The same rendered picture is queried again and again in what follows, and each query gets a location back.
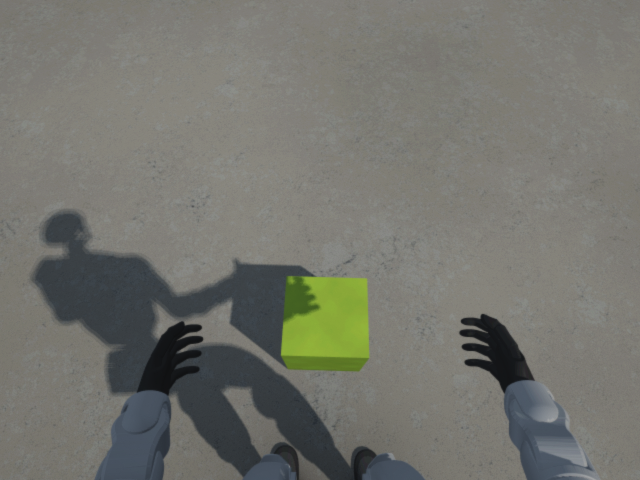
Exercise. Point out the robot left hand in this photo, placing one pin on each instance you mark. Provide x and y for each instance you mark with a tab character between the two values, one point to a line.
159	373

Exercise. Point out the robot right forearm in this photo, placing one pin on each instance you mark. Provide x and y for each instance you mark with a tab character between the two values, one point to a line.
539	428

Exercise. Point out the robot left foot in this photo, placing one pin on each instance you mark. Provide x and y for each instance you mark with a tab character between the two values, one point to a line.
289	454

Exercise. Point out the robot right hand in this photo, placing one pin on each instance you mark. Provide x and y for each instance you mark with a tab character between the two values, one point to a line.
508	363

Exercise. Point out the robot left forearm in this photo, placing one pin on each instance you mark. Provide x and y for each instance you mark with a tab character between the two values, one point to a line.
140	439

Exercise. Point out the right robot shin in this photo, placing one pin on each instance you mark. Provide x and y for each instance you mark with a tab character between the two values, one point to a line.
380	458

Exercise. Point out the carton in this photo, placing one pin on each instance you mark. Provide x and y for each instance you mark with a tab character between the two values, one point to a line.
325	324

